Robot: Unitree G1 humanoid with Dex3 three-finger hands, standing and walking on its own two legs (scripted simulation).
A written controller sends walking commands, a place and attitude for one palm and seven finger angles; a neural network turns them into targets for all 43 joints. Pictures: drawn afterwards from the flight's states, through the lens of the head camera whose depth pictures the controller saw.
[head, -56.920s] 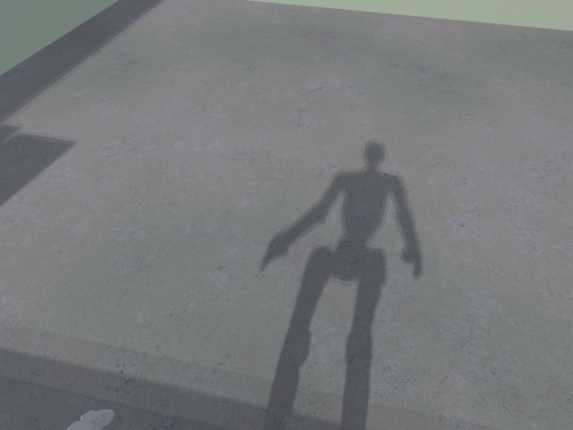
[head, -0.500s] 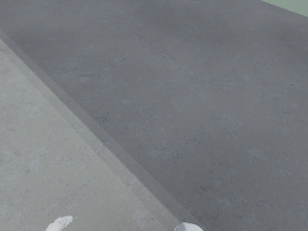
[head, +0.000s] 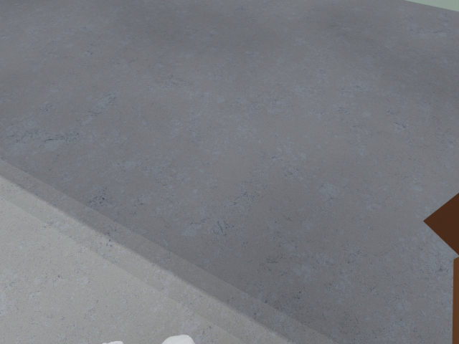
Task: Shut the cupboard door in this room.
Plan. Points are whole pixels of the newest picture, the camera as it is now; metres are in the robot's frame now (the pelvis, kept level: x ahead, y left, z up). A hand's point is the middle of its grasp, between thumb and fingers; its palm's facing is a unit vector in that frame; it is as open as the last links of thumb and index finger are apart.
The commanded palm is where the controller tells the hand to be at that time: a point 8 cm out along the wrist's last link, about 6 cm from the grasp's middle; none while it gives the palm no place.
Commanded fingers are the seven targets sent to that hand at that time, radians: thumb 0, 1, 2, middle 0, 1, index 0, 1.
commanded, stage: turn to face it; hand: left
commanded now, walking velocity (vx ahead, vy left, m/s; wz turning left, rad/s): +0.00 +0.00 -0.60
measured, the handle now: out of the picture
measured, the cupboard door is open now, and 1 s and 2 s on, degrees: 56 56 56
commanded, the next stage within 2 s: take the last steps up to it in 1.60 s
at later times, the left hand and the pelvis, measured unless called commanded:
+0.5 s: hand (156, 335) +0.15 +0.15 -0.15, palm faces -0.28 -0.92 -0.28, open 7.3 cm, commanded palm none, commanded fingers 0.00 0.90 0.90 -0.20 -0.30 -0.20 -0.30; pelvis +0.00 -0.02 -0.01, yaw -18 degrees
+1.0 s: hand (175, 295) +0.23 +0.13 -0.16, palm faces -0.54 -0.82 -0.20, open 7.3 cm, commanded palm none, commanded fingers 0.00 0.90 0.90 -0.20 -0.30 -0.20 -0.30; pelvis +0.03 +0.01 +0.01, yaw -36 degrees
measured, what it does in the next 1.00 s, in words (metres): steps on the spot, turning right: left foot, then right foot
